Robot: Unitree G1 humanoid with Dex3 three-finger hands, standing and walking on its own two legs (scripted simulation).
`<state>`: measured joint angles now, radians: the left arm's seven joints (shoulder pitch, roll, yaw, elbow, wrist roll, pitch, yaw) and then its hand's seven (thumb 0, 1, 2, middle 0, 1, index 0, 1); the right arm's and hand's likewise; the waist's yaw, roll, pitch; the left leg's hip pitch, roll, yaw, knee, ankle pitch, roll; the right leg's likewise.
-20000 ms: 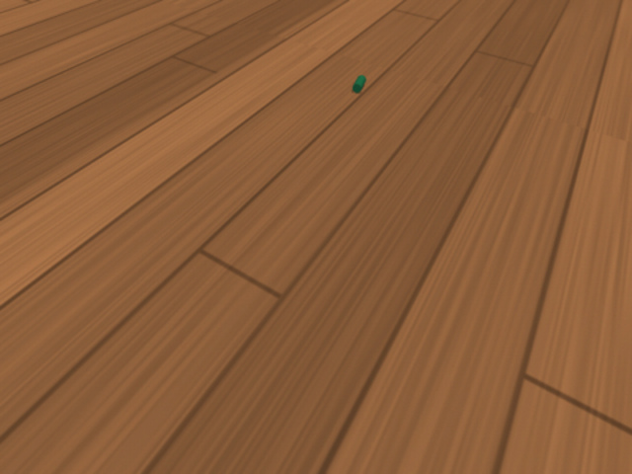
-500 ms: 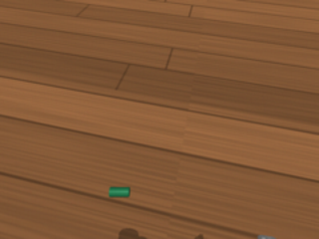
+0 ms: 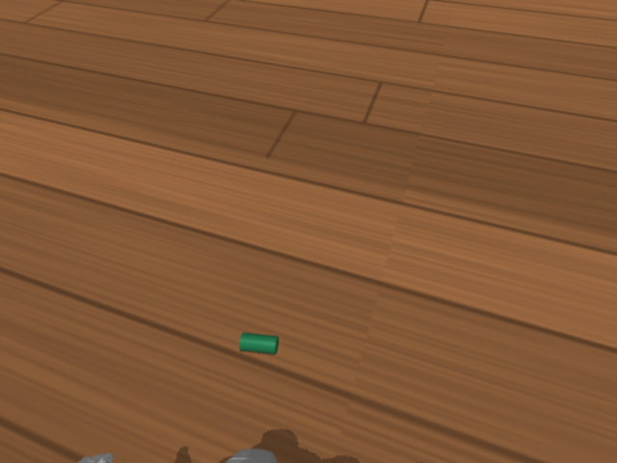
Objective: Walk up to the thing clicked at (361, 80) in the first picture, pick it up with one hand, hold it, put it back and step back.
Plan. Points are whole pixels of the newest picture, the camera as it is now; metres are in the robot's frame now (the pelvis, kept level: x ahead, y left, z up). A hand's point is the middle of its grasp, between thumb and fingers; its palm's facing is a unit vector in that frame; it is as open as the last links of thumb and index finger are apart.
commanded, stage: walk up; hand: left
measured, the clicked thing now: (259, 343) +0.52 +0.22 -0.74
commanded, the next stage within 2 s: stand in 1.48 s
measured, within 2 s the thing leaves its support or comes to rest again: neither
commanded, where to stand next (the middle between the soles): +0.11 +0.01 m, yaw -3 degrees
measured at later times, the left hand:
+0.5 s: hand (148, 438) +0.15 +0.26 -0.16, palm faces -0.07 -0.93 -0.37, open 7.4 cm
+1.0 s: hand out of the picture +0.08 +0.29 -0.15, palm faces -0.18 -0.92 -0.36, open 7.4 cm
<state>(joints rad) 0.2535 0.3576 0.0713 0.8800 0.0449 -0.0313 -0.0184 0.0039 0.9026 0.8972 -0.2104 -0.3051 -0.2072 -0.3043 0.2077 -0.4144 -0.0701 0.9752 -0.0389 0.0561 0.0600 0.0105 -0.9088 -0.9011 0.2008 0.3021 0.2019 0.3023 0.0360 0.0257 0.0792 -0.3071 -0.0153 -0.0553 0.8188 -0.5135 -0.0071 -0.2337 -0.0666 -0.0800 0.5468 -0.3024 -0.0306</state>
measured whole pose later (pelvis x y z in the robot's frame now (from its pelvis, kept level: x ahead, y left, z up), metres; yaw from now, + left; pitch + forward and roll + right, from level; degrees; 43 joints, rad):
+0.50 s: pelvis +0.02 +0.01 -0.02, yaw -2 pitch -3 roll +0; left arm 0.09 0.36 0.03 0.85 0.00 0.02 0.00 0.01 0.91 0.90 -0.21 -0.30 -0.20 -0.30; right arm 0.13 -0.40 -0.05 0.87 0.03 0.06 -0.02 0.01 -0.91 -0.90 0.20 0.30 0.20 0.30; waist -0.01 0.01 0.20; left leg -0.36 -0.04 -0.06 1.10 -0.59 0.01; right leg -0.42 -0.03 0.01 0.65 -0.18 0.00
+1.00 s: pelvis +0.00 +0.02 +0.00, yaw -6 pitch -2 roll +0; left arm 0.25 0.43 0.06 0.97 0.03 0.02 -0.05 0.01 0.91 0.90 -0.21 -0.30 -0.20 -0.30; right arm 0.34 -0.41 -0.08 0.89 -0.04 -0.05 0.03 0.01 -0.90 -0.90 0.21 0.30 0.21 0.30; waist -0.04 -0.03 0.09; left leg -0.13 0.05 0.08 0.52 -0.35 0.02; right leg -0.33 0.00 0.04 0.75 -0.46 -0.01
